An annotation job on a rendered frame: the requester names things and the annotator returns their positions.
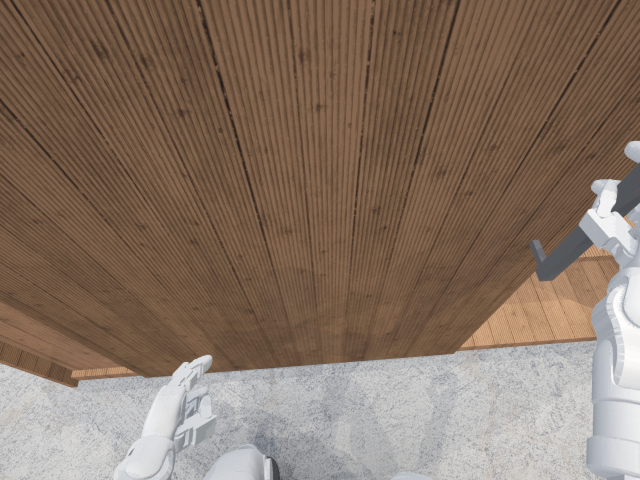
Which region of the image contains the left robot shin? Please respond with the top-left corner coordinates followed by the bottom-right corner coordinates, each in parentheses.
top-left (238, 444), bottom-right (263, 455)

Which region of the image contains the wardrobe door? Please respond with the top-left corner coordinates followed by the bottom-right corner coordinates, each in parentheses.
top-left (0, 301), bottom-right (124, 371)
top-left (0, 0), bottom-right (640, 378)

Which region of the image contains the robot right hand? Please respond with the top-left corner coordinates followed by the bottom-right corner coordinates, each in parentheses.
top-left (579, 141), bottom-right (640, 272)

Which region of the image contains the robot left hand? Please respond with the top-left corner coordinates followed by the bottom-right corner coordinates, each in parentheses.
top-left (141, 355), bottom-right (217, 453)

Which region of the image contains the handle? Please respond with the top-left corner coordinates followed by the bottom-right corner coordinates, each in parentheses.
top-left (529, 162), bottom-right (640, 282)

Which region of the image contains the robot left thigh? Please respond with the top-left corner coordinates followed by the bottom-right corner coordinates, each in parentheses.
top-left (203, 449), bottom-right (273, 480)

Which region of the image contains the robot right forearm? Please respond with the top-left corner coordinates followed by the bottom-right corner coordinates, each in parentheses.
top-left (586, 267), bottom-right (640, 480)

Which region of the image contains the robot left forearm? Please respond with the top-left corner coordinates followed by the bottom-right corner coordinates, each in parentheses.
top-left (113, 435), bottom-right (176, 480)

